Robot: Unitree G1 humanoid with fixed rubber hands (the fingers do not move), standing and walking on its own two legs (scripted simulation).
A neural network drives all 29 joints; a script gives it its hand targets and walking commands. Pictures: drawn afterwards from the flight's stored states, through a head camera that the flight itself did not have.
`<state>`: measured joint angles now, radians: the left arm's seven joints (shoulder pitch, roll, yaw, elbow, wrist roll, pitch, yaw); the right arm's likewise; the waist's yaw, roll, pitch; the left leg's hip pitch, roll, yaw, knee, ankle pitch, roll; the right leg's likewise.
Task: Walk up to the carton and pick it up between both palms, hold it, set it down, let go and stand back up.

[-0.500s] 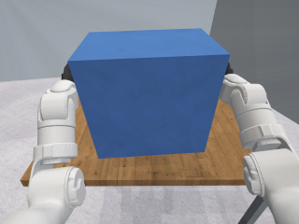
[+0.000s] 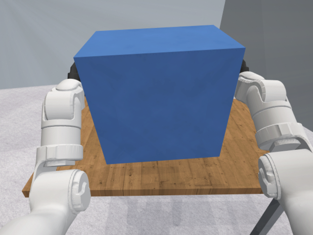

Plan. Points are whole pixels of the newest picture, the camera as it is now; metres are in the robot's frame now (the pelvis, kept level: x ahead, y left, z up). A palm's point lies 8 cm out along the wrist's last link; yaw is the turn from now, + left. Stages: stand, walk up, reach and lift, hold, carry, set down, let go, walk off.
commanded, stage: hold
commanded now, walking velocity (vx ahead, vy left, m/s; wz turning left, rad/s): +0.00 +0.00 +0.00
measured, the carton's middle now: (159, 95) +0.38 +0.00 +0.26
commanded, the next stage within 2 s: none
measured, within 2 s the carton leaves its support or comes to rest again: neither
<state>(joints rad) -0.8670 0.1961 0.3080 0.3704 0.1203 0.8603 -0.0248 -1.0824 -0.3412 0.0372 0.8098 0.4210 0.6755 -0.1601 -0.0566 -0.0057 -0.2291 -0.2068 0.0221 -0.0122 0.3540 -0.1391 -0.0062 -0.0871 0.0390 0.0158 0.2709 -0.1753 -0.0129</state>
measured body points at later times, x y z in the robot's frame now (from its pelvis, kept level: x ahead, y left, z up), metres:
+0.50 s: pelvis +0.00 -0.01 +0.00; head -0.09 +0.01 +0.44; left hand +0.38 +0.21 +0.29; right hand +0.39 -0.18 +0.31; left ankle +0.03 +0.12 -0.75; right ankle -0.02 -0.11 -0.75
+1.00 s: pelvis +0.00 +0.00 +0.00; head -0.08 +0.01 +0.44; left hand +0.38 +0.20 +0.29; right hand +0.39 -0.19 +0.31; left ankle +0.03 +0.12 -0.75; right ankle -0.02 -0.11 -0.75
